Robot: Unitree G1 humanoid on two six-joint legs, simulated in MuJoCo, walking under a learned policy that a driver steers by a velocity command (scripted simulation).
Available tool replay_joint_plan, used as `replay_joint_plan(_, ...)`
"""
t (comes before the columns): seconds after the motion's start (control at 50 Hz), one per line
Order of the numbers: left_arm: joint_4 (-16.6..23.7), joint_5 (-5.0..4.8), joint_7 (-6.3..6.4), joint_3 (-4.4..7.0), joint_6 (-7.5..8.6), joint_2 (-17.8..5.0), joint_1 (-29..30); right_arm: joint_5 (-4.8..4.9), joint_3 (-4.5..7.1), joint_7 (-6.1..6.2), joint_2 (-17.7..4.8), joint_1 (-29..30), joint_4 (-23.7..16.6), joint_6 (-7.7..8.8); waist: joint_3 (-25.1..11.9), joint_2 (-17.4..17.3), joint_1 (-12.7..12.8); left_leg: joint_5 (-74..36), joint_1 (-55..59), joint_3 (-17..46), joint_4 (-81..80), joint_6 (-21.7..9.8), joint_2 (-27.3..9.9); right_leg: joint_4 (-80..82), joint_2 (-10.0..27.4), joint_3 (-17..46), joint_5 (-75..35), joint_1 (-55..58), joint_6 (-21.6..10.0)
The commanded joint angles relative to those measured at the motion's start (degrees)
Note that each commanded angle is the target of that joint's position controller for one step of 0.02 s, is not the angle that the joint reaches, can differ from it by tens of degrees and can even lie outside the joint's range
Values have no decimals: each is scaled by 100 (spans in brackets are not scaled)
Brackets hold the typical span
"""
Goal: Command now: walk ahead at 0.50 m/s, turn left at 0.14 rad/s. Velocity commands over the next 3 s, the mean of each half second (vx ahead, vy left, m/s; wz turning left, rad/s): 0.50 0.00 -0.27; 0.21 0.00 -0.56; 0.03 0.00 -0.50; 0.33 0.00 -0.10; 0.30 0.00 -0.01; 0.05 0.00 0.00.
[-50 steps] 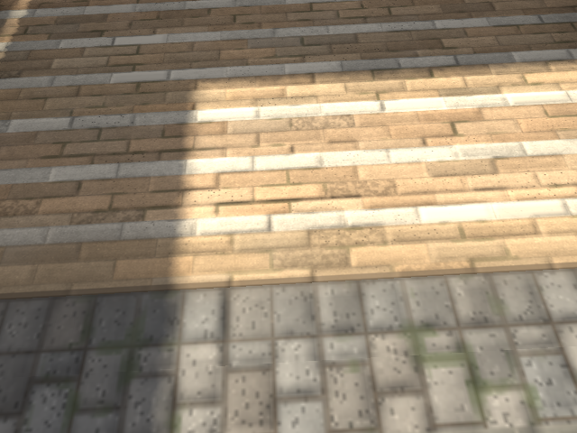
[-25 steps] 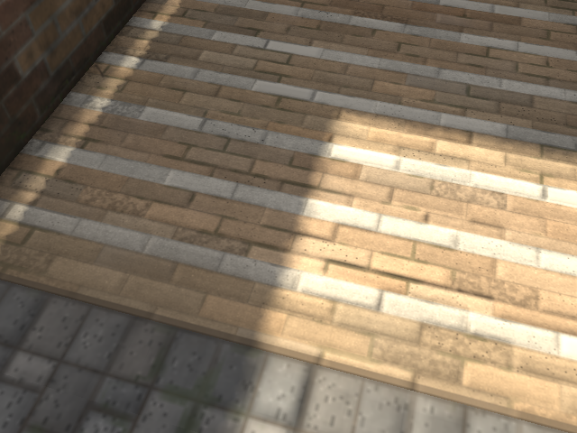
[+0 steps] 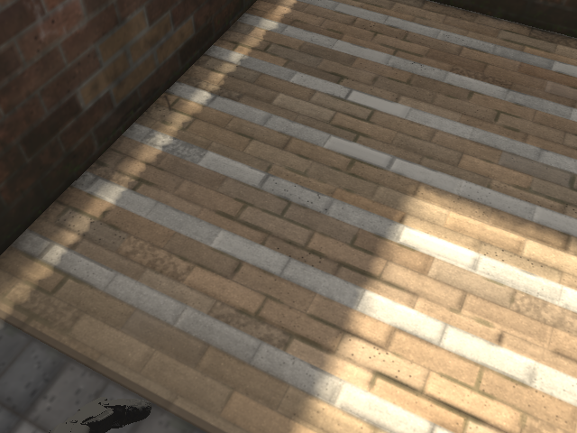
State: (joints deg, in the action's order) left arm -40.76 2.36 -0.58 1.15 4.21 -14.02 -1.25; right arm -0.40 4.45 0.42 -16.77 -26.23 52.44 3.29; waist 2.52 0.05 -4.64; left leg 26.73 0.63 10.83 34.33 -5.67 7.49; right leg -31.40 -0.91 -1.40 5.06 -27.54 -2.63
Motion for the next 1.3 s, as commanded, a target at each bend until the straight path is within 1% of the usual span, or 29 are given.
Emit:
replay_joint_plan(0.02,-377,-45,41,507,-46,-1550,-2280,13,9,-48,-372,-685,-416,155,-2037,1403,757,260,-3090,-260,4033,121,157,1535,2383,4915,1083,4168,-1465)
replay_joint_plan(0.04,-257,-147,6,417,-77,-1092,-1607,-121,8,-51,-455,-232,-445,110,-925,687,513,-201,-3502,-276,4249,105,-293,1613,2173,4203,1795,3277,-1432)
replay_joint_plan(0.06,-202,-169,-31,327,-68,-725,-1254,-197,-24,-93,-472,338,-568,117,-437,142,530,-619,-3508,-425,3880,121,-577,1683,1857,3376,1523,2591,-1295)
replay_joint_plan(0.08,-253,-137,-39,278,-51,-612,-1199,-211,-39,-127,-418,614,-683,112,-212,156,456,-774,-3438,-536,3503,151,-769,1777,1535,2817,902,2205,-1154)
replay_joint_plan(0.12,-443,-173,-47,256,9,-622,-1377,-291,-92,-176,-318,627,-755,27,-219,427,303,-834,-3086,-674,3016,304,-928,1866,1163,2240,-223,1815,-1062)
replay_joint_plan(0.16,-580,-216,-55,299,65,-745,-1663,-287,-147,-197,-232,677,-820,-7,-329,476,275,-835,-3046,-823,2656,447,-962,1902,1065,1987,-885,1762,-1173)
replay_joint_plan(0.24,-667,-241,-20,363,7,-866,-1986,-235,-277,-212,-119,1730,-1207,-29,-40,471,492,-1534,-3242,-1025,1353,716,-1069,2204,871,1753,-408,1487,-1167)
replay_joint_plan(0.34,-682,-202,-29,453,-39,-1008,-2392,-124,-347,-193,-135,2602,-1523,19,-126,445,814,-2159,-2865,-1086,207,822,-859,1846,810,1831,-681,1715,-957)
replay_joint_plan(0.4,-595,-156,3,505,-76,-1105,-2327,-93,-311,-138,-261,2489,-1585,94,-232,518,690,-1778,-2271,-1002,-290,738,-722,1373,895,2147,-849,1794,-788)
replay_joint_plan(0.44,-515,-184,19,518,-80,-1107,-2136,-126,-232,-57,-421,1714,-1371,193,-476,314,287,-1714,-1037,-972,-983,571,-662,582,622,2144,-794,1487,-567)
replay_joint_plan(0.46,-413,-247,-8,453,-31,-857,-2074,-227,-125,31,-780,1053,-1287,270,-962,-206,-14,-1215,-34,-187,-1289,322,-1462,-585,244,1784,-367,1047,-381)
replay_joint_plan(0.48,-169,-404,-12,329,-7,-346,-2199,-342,8,111,-1327,465,-1288,228,-1594,-1233,-163,-79,1306,1594,-1706,-99,-2881,-2151,-441,875,1518,-277,-142)
replay_joint_plan(0.5,-99,-270,17,356,-78,-605,-2473,-271,71,102,-1386,495,-1202,111,-1511,-1558,107,407,1050,3024,-2035,-523,-3405,-3022,-440,501,2727,-1119,-166)
replay_joint_plan(0.52,-251,-159,29,396,-173,-770,-2373,-222,-49,74,-829,832,-1300,85,-854,-730,258,-45,469,2456,-1943,-568,-3196,-3470,-46,643,2376,-1218,-187)
replay_joint_plan(0.54,-281,-135,-13,389,-208,-684,-2112,-168,-147,47,-439,1083,-1325,116,-396,-292,312,-1440,-61,1481,-1922,-496,-2865,-3443,96,617,2009,-1099,-107)
replay_joint_plan(0.58,-245,-62,-64,414,-334,-609,-2006,-137,-216,48,-236,1230,-1280,178,-279,-601,518,-3927,-485,187,-1837,-300,-2437,-3270,253,469,1797,-783,71)
replay_joint_plan(0.64,-116,-72,-143,415,-481,-544,-1889,-53,-166,33,-357,1109,-1193,228,-553,-727,635,-5788,-491,-657,-1650,-321,-2287,-3351,132,318,1449,-679,224)
replay_joint_plan(0.76,345,-61,-316,255,-560,-321,-965,-32,-89,80,-505,1170,-1126,69,-376,-801,517,-5208,-819,-1681,-1706,-283,-2124,-1629,227,-43,310,-280,257)
replay_joint_plan(0.82,488,-44,-324,261,-548,-430,-754,-17,-3,60,-691,1053,-1072,12,-420,-816,427,-5159,-750,-1858,-1335,-158,-2201,-866,98,-264,385,250,94)
replay_joint_plan(0.88,545,6,-275,330,-478,-585,-956,26,69,95,-812,983,-1050,-112,-578,-704,487,-5245,-520,-1926,-293,-16,-2259,-146,-92,-357,752,730,-173)
replay_joint_plan(0.9,401,71,-210,369,-399,-628,-1425,46,66,97,-785,939,-1035,-159,-860,-328,716,-4888,-679,-2113,659,159,-2047,445,-244,-340,214,1400,-297)
replay_joint_plan(0.92,380,118,-112,500,-318,-1145,-1860,2,35,82,-684,612,-1129,-182,-1290,606,866,-2974,-1674,-2237,2133,480,-1709,653,738,925,-1634,2524,-596)
replay_joint_plan(0.94,549,-45,-54,682,-376,-1921,-1797,-27,-87,47,-236,345,-1465,-271,-1693,1632,571,1353,-3358,-2009,3708,774,-592,622,2410,3304,-4105,3437,-1724)
replay_joint_plan(0.96,486,-354,-36,686,-450,-1669,-2118,-189,-48,74,-471,640,-1366,-403,-2029,672,940,1247,-3394,-1005,4064,788,-815,721,2275,3175,-3722,3356,-1966)
replay_joint_plan(1.0,484,-258,51,507,-569,-1119,-1431,-82,-67,91,-432,1095,-1418,-422,-776,408,649,319,-3624,-890,3690,783,-1055,1095,1634,2288,-2266,2218,-1587)
replay_joint_plan(1.04,558,-234,92,419,-607,-849,-969,-186,-37,93,-512,985,-1356,-484,-545,582,368,-186,-3188,-922,3144,803,-1073,1266,1064,1866,-1748,1564,-1193)
replay_joint_plan(1.1,502,-165,29,478,-553,-1031,-1056,-146,-62,60,-384,903,-1320,-584,-808,403,335,-304,-2893,-941,2778,816,-899,1298,927,1878,-1479,1401,-1139)
replay_joint_plan(1.22,468,-115,3,558,-639,-1133,-1254,-107,-97,74,-325,1483,-1525,-606,-604,661,598,-450,-2910,-790,1681,788,-759,1578,810,2584,908,1296,-1067)
replay_joint_plan(1.3,469,-69,-41,582,-677,-1142,-1221,-28,-117,108,-322,1453,-1555,-525,-630,743,606,-291,-2352,-818,923,658,-537,1430,763,2891,750,1238,-961)
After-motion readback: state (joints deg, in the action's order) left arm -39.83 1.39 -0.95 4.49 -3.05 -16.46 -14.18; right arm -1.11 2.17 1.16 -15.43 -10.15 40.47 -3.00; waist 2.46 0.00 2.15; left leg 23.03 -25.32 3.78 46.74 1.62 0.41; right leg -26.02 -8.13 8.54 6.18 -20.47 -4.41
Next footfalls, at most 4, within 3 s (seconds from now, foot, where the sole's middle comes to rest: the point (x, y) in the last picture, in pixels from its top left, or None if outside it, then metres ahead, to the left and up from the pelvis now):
0.46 left None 0.39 0.08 -0.75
0.92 right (362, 424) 0.46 -0.17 -0.75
1.40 left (280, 397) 0.53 0.01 -0.75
1.80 right None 0.41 -0.17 -0.75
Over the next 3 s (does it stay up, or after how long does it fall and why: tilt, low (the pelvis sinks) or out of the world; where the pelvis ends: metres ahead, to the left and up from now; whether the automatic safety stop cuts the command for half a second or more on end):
stays up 0.69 -0.30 0.03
